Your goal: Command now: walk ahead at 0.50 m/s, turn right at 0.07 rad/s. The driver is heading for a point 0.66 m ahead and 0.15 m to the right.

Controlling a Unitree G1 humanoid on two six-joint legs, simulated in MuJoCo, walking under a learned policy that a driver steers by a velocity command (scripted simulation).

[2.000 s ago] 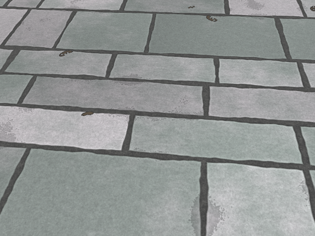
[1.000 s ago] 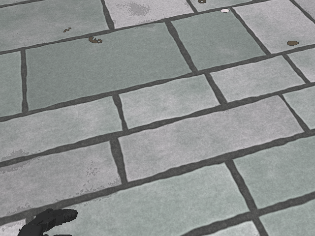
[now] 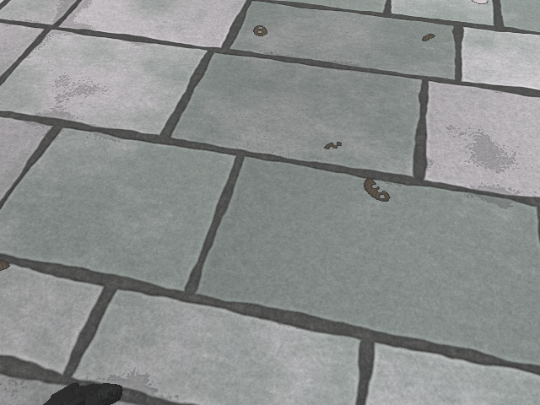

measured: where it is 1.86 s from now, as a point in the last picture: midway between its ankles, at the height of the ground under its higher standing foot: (329, 346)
